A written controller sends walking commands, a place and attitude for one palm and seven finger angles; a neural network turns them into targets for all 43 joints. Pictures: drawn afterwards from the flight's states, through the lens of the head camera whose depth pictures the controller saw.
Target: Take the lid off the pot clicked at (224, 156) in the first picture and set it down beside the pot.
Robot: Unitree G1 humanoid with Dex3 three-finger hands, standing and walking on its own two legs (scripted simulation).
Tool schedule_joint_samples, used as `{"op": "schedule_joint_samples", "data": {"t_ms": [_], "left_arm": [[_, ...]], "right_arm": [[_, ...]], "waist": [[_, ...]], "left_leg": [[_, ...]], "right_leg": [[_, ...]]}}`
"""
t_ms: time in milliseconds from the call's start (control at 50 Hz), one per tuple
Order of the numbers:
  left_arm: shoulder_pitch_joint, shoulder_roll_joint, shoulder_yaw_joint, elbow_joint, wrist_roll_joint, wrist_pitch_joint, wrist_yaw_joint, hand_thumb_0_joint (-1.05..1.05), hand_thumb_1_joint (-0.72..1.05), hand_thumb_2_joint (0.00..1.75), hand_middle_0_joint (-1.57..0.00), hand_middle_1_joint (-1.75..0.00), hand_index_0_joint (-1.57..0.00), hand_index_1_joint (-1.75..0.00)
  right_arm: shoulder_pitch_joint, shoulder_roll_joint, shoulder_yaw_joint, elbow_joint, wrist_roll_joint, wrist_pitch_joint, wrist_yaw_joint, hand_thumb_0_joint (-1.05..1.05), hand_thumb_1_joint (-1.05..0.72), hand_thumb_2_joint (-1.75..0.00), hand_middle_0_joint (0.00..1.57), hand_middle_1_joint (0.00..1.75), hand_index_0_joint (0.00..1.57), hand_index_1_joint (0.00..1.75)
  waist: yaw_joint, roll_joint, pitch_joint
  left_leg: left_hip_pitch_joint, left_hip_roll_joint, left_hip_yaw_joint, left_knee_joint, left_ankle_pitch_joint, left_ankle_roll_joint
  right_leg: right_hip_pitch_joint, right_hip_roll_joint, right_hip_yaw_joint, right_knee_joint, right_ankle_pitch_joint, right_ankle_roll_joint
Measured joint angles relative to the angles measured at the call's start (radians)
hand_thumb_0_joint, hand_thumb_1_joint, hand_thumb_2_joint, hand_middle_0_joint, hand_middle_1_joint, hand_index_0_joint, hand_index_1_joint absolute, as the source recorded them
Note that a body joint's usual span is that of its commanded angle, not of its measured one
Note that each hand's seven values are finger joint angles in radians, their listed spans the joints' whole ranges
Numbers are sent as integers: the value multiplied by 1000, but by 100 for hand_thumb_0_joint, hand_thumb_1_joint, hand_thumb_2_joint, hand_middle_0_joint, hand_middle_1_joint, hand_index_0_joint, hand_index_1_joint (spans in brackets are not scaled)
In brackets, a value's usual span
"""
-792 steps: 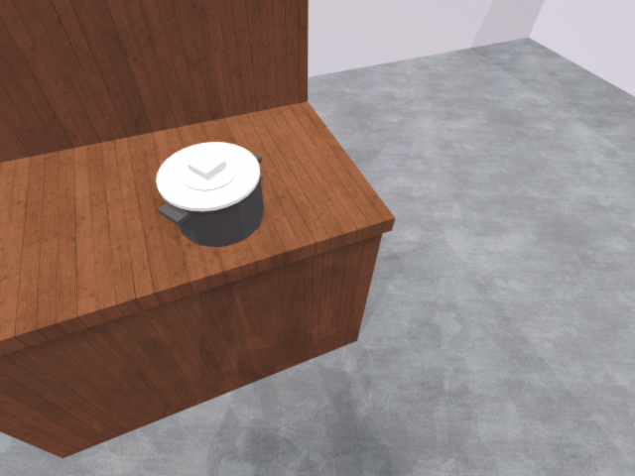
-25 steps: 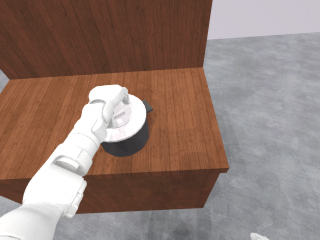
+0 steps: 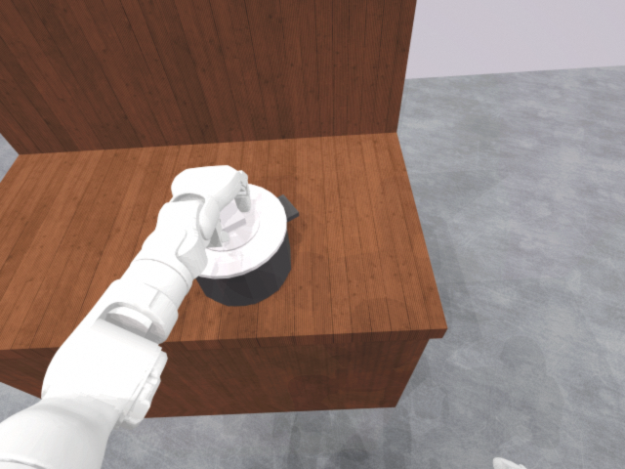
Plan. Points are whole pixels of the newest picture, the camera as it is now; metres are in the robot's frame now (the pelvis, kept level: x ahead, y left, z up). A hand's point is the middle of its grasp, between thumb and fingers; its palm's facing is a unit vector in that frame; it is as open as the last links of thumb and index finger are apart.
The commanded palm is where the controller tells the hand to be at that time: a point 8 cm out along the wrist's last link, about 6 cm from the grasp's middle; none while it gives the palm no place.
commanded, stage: close the fingers and squeeze the knob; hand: left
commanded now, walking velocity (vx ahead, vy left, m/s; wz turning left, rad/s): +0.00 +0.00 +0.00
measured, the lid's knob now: (224, 217) +0.48 +0.13 +0.03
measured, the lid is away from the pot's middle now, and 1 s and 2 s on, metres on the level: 0.00 0.00 0.01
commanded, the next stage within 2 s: lift the lid straight up in 0.72 s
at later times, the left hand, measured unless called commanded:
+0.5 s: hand (219, 218) +0.45 +0.13 +0.06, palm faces -0.35 -0.05 -0.94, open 8.0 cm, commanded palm +0.45 +0.13 +0.11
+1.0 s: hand (218, 217) +0.45 +0.13 +0.06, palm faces -0.34 -0.05 -0.94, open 7.9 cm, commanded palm +0.45 +0.14 +0.13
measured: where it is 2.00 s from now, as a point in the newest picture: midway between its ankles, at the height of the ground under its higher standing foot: outside the picture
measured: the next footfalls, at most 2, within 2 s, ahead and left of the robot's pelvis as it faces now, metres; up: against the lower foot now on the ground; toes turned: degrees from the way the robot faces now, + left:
none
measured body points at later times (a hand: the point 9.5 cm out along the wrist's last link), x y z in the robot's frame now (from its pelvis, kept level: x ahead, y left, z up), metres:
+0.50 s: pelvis +0.00 +0.00 +0.00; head +0.05 -0.03 +0.45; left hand +0.46 +0.13 +0.11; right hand +0.09 -0.26 -0.14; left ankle -0.01 +0.13 -0.73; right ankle +0.00 -0.15 -0.73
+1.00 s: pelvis +0.00 +0.00 +0.00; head +0.05 -0.03 +0.45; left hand +0.46 +0.13 +0.11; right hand +0.09 -0.26 -0.14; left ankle -0.01 +0.13 -0.73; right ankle +0.00 -0.15 -0.73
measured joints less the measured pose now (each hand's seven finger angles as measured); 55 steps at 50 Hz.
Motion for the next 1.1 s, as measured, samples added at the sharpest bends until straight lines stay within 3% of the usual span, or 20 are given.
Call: {"op": "schedule_joint_samples", "data": {"t_ms": [220, 1100], "left_arm": [[-14, -10, 3, 16, -5, 10, 1, -1, 13, 84, -59, -95, -65, -98], [-6, 13, 20, -12, -7, 2, -10, 3, 12, 86, -60, -94, -71, -99]], "right_arm": [[-8, 9, 8, 4, -1, 2, 2, 1, -90, -89, 20, 30, 20, 30], [3, 4, 6, 4, 1, -18, -11, 1, -90, -89, 20, 30, 20, 30]], "waist": [[1, 2, -4], [-7, 8, 5]], "left_leg": [[-5, -2, 0, 3, -2, 2], [17, 0, 3, -15, 3, 2]], "right_leg": [[-5, -2, 0, 2, -2, 2], [18, 0, 1, -21, 7, 2]]}}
